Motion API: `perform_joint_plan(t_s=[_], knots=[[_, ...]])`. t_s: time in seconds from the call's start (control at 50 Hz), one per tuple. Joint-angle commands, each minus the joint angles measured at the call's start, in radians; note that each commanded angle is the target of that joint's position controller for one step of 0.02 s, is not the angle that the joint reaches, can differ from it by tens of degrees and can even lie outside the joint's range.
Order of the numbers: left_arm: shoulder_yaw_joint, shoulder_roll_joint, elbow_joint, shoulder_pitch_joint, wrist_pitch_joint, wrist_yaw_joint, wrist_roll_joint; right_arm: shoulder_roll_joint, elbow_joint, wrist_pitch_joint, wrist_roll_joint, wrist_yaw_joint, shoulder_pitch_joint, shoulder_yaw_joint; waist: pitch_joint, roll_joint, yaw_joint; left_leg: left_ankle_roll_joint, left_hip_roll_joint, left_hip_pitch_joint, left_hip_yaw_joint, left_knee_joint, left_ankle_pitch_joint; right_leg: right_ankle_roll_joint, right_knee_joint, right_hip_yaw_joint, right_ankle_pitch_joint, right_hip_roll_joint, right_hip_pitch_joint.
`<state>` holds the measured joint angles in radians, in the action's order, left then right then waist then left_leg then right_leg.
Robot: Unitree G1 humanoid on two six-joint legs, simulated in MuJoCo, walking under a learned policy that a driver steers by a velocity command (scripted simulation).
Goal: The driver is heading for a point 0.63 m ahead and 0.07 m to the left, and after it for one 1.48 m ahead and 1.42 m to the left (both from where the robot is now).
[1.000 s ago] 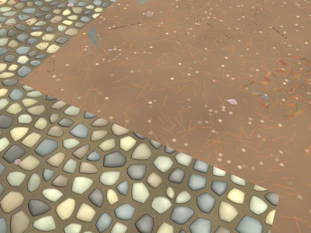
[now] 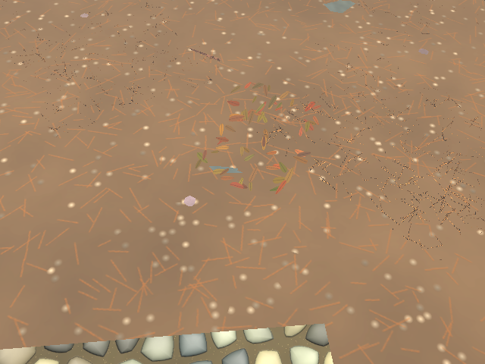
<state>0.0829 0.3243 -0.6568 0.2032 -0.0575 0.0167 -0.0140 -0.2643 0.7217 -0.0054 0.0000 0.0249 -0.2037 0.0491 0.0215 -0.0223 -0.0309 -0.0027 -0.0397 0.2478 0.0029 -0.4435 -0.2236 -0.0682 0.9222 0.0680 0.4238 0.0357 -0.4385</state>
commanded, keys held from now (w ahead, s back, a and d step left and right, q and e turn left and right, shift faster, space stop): w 0.44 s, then no key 0.56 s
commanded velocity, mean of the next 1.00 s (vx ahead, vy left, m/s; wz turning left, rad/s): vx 0.26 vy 0.00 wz -0.06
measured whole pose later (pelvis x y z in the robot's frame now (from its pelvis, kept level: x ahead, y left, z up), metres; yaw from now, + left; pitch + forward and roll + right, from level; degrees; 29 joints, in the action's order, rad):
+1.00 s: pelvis +0.31 +0.00 -0.01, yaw -2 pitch -1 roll +1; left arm 0.04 0.25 -0.81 0.21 -0.02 0.04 0.02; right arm -0.24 0.85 0.02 -0.02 -0.02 -0.15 0.01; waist 0.02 0.01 -0.02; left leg -0.03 0.04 0.25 -0.05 -0.47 -0.21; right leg -0.04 0.53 0.05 0.24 -0.05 -0.29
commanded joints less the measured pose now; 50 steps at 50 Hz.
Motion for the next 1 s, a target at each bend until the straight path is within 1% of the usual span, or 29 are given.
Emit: perform_joint_plan(t_s=[0.02, 0.06, 0.1, 0.12, 0.14, 0.16, 0.18, 0.2, 0.26, 0.36, 0.4, 0.46, 0.5, 0.54, 0.56, 0.58, 0.6, 0.62, 0.64, 0.66, 0.7, 0.76, 0.82, 0.88, 0.92, 0.94, 0.96, 0.98, 1.0], knots=[[-0.009, 0.032, 0.094, -0.083, 0.041, -0.018, 0.001, -0.204, -0.042, 0.013, 0.012, -0.004, -0.009, 0.052, -0.041, 0.248, -0.03, -0.189, -0.19, -0.07, 0.215, 0.219, -0.171, 0.027, -0.232, -0.084, 0.024, -0.008, 0.05], [-0.004, 0.046, 0.063, -0.036, 0.06, -0.025, -0.001, -0.217, -0.029, 0.016, 0.028, -0.014, -0.022, 0.054, -0.021, 0.213, -0.004, -0.191, -0.194, -0.018, 0.209, 0.205, -0.179, 0.067, -0.414, -0.11, -0.1, 0.002, 0.173], [0.0, 0.047, 0.015, 0.058, 0.071, -0.025, -0.004, -0.181, -0.018, 0.023, 0.032, -0.022, -0.028, 0.039, -0.028, 0.169, 0.05, -0.154, -0.166, 0.092, 0.174, 0.136, -0.165, 0.112, -0.563, -0.108, -0.195, 0.003, 0.384], [0.005, 0.066, -0.006, 0.145, 0.074, -0.018, -0.006, -0.115, -0.025, 0.036, 0.017, -0.03, -0.007, 0.017, -0.076, 0.114, 0.091, -0.097, -0.12, 0.199, 0.118, 0.009, -0.172, 0.136, -0.571, 0.007, -0.17, -0.082, 0.548], [0.022, 0.154, -0.018, 0.233, 0.073, -0.005, 0.004, -0.025, -0.068, 0.055, -0.011, -0.042, 0.032, -0.01, -0.125, -0.133, 0.107, -0.009, -0.002, 0.418, -0.035, -0.31, -0.265, 0.22, -0.614, 0.319, -0.11, -0.299, 0.695], [0.044, 0.223, -0.026, 0.263, 0.084, -0.016, 0.017, -0.11, -0.113, 0.072, 0.017, -0.034, 0.099, 0.012, -0.049, -0.211, 0.145, 0.005, 0.022, 0.564, -0.016, -0.479, -0.371, 0.362, -0.71, 0.535, 0.053, -0.424, 0.58], [0.024, 0.154, -0.022, 0.221, 0.103, -0.019, 0.013, -0.174, -0.107, 0.08, 0.034, -0.033, 0.103, 0.035, 0.039, -0.144, 0.131, 0.001, -0.031, 0.63, 0.032, -0.582, -0.311, 0.372, -0.738, 0.514, 0.16, -0.396, 0.545], [0.008, 0.107, -0.024, 0.191, 0.116, -0.019, 0.011, -0.177, -0.089, 0.085, 0.036, -0.038, 0.085, 0.039, 0.077, -0.149, 0.111, -0.011, -0.05, 0.657, 0.044, -0.603, -0.22, 0.34, -0.753, 0.441, 0.161, -0.347, 0.531], [-0.007, 0.075, -0.023, 0.144, 0.124, -0.015, 0.012, -0.14, -0.071, 0.097, 0.011, -0.05, 0.082, 0.035, 0.083, -0.105, 0.082, 0.002, -0.076, 0.629, 0.032, -0.556, -0.018, 0.292, -0.786, 0.273, -0.132, -0.275, 0.496], [-0.001, 0.097, -0.053, 0.171, 0.123, -0.007, 0.008, -0.064, -0.096, 0.098, 0.014, -0.067, 0.176, 0.004, 0.068, -0.086, 0.103, 0.041, -0.029, 0.436, -0.022, -0.266, 0.208, 0.266, -0.794, 0.078, -0.363, -0.207, 0.378], [0.004, 0.116, -0.076, 0.207, 0.125, -0.007, 0.001, -0.066, -0.114, 0.098, 0.019, -0.075, 0.225, 0.0, 0.085, -0.081, 0.116, 0.032, -0.011, 0.377, -0.028, -0.184, 0.25, 0.265, -0.801, 0.072, -0.356, -0.227, 0.356], [0.01, 0.129, -0.104, 0.215, 0.123, -0.006, -0.008, -0.093, -0.131, 0.1, 0.021, -0.085, 0.244, 0.006, 0.107, -0.074, 0.094, -0.01, -0.004, 0.348, -0.003, -0.106, 0.24, 0.245, -0.766, 0.074, -0.441, -0.268, 0.406], [0.015, 0.143, -0.116, 0.207, 0.113, -0.001, -0.002, -0.121, -0.12, 0.104, 0.006, -0.085, 0.185, 0.019, 0.051, -0.085, 0.052, -0.04, 0.031, 0.244, -0.021, -0.083, 0.21, 0.209, -0.653, 0.056, -0.719, -0.261, 0.458], [0.009, 0.134, -0.112, 0.194, 0.105, 0.005, 0.003, -0.176, -0.062, 0.103, -0.009, -0.067, -0.028, 0.046, -0.115, -0.07, -0.061, -0.089, 0.062, -0.089, -0.055, -0.053, 0.335, 0.145, -0.364, 0.002, -0.956, -0.179, 0.4], [-0.011, 0.08, -0.089, 0.22, 0.105, 0.008, 0.032, -0.241, -0.043, 0.1, -0.024, -0.056, -0.16, 0.055, -0.272, 0.057, -0.091, -0.148, -0.124, -0.398, 0.132, -0.124, 0.652, 0.097, -0.081, -0.017, -0.624, -0.111, 0.205], [-0.045, -0.036, -0.117, 0.428, 0.111, -0.002, 0.023, -0.293, -0.033, 0.093, -0.03, -0.062, -0.176, 0.058, -0.472, 0.346, -0.003, -0.356, -0.409, -0.679, 0.554, -0.07, 0.737, 0.03, 0.314, 0.017, 0.243, 0.063, -0.066], [-0.015, 0.09, -0.155, 0.382, 0.114, -0.004, 0.002, -0.213, -0.041, 0.082, -0.01, -0.064, -0.171, 0.045, -0.487, 0.218, -0.055, -0.333, -0.361, -0.587, 0.591, 0.02, 0.601, 0.027, 0.406, 0.139, 0.237, 0.042, -0.076], [-0.003, 0.126, -0.121, 0.261, 0.108, -0.003, -0.02, -0.176, -0.044, 0.079, -0.001, -0.062, -0.079, 0.031, -0.299, 0.168, -0.039, -0.291, -0.319, -0.449, 0.422, 0.041, 0.541, 0.03, 0.409, 0.086, 0.186, -0.013, -0.151], [-0.01, 0.11, -0.107, 0.198, 0.102, 0.006, -0.009, -0.148, -0.042, 0.077, 0.002, -0.06, -0.009, 0.022, -0.203, 0.086, -0.012, -0.26, -0.269, -0.311, 0.338, 0.071, 0.53, 0.029, 0.346, 0.039, 0.116, -0.064, -0.144], [-0.008, 0.1, -0.102, 0.162, 0.091, 0.013, 0.005, -0.117, -0.042, 0.076, -0.003, -0.058, 0.038, 0.011, -0.135, 0.067, 0.011, -0.25, -0.236, -0.185, 0.272, 0.098, 0.556, 0.024, 0.287, 0.027, 0.068, -0.093, -0.111], [-0.012, 0.054, -0.119, 0.206, 0.065, 0.02, 0.01, -0.096, -0.03, 0.083, -0.027, -0.06, 0.088, 0.005, -0.117, 0.11, 0.066, -0.241, -0.191, -0.016, 0.185, 0.157, 0.565, 0.019, 0.183, 0.02, -0.003, -0.114, 0.049], [-0.027, 0.006, -0.117, 0.195, 0.048, 0.032, 0.023, -0.101, -0.006, 0.089, -0.028, -0.056, 0.136, 0.004, -0.114, 0.134, 0.087, -0.25, -0.171, 0.072, 0.106, 0.178, 0.578, 0.005, -0.059, -0.002, -0.033, -0.118, 0.153], [-0.024, 0.03, -0.114, 0.133, 0.038, 0.028, 0.022, -0.136, 0.021, 0.065, -0.02, -0.044, 0.12, 0.013, -0.125, 0.128, 0.055, -0.238, -0.171, 0.081, 0.118, 0.206, 0.271, 0.011, -0.2, -0.013, -0.174, -0.112, 0.214], [-0.019, 0.033, -0.111, 0.089, 0.033, 0.023, 0.029, -0.122, 0.036, 0.044, -0.011, -0.041, 0.141, 0.001, -0.059, 0.108, 0.064, -0.192, -0.144, 0.154, 0.139, 0.218, -0.122, 0.037, -0.344, -0.033, -0.259, -0.093, 0.289], [-0.019, 0.04, -0.1, 0.061, 0.04, 0.025, 0.044, -0.068, 0.062, 0.042, -0.014, -0.043, 0.104, -0.021, -0.019, 0.069, 0.066, -0.114, -0.091, 0.179, 0.127, 0.177, -0.244, 0.065, -0.476, 0.008, -0.322, -0.122, 0.341], [-0.013, 0.086, -0.084, 0.044, 0.045, 0.031, 0.041, -0.06, 0.071, 0.044, -0.026, -0.045, 0.061, -0.026, -0.012, -0.002, 0.033, -0.068, -0.038, 0.18, 0.093, 0.113, -0.252, 0.09, -0.515, 0.076, -0.403, -0.188, 0.346], [0.001, 0.136, -0.104, 0.002, 0.045, 0.031, 0.028, -0.056, 0.077, 0.04, -0.022, -0.042, 0.0, -0.023, -0.01, -0.145, -0.033, -0.036, 0.029, 0.111, 0.013, 0.088, -0.187, 0.122, -0.518, 0.084, -0.206, -0.179, 0.235], [-0.011, 0.068, -0.1, -0.016, 0.05, 0.024, 0.028, -0.079, 0.086, 0.035, -0.026, -0.036, 0.033, -0.021, -0.002, -0.127, -0.001, -0.016, 0.033, 0.026, -0.008, 0.05, -0.118, 0.113, -0.547, 0.067, -0.086, -0.145, 0.16], [-0.022, 0.031, -0.107, -0.019, 0.057, 0.02, 0.036, -0.087, 0.086, 0.029, -0.021, -0.031, 0.049, -0.018, 0.001, -0.111, 0.003, -0.019, 0.029, 0.002, -0.007, 0.038, -0.081, 0.093, -0.555, 0.057, -0.081, -0.133, 0.14]])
